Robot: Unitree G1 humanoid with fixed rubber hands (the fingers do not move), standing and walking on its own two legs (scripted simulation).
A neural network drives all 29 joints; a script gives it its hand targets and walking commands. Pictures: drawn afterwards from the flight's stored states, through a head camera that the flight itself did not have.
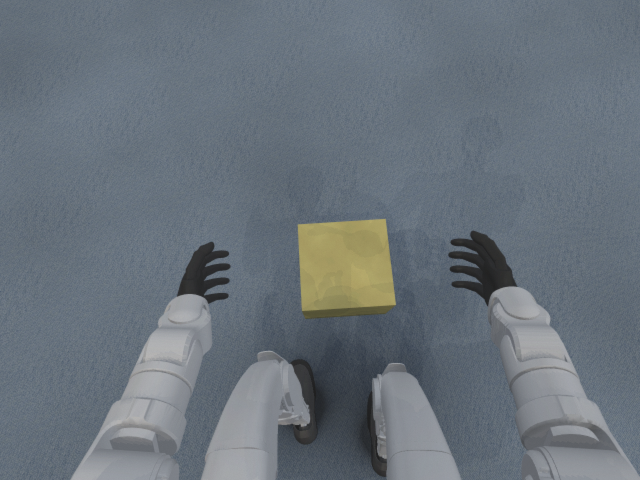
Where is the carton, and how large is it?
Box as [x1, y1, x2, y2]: [298, 219, 395, 318]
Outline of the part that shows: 385,219 298,224 302,311 305,318 385,313 395,304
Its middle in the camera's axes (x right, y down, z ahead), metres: +0.06 +0.07 +1.03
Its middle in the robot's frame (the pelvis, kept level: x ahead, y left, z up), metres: +0.48 -0.04 -0.60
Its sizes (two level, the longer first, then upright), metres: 0.223 0.218 0.172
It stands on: the floor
